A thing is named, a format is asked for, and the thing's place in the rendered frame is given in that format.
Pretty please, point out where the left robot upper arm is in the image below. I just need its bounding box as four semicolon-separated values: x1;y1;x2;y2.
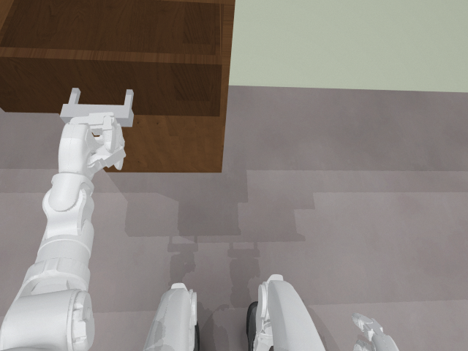
0;288;95;351

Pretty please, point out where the drawer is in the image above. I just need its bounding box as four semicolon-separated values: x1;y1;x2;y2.
0;0;222;116

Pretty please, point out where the cabinet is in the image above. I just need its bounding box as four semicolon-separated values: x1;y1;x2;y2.
0;0;235;173

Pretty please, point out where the left robot forearm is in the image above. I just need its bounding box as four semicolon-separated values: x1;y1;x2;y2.
0;172;94;350

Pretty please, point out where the robot left hand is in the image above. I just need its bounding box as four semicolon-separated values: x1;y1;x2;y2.
58;112;126;181

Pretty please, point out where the robot right shin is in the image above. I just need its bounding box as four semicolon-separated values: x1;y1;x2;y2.
253;274;283;351

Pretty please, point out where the handle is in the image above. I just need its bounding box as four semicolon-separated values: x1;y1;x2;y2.
60;88;134;127

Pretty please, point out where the robot left thigh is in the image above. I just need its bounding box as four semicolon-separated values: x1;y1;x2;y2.
143;288;197;351

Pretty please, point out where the robot right hand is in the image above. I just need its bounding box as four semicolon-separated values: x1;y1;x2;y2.
352;313;399;351

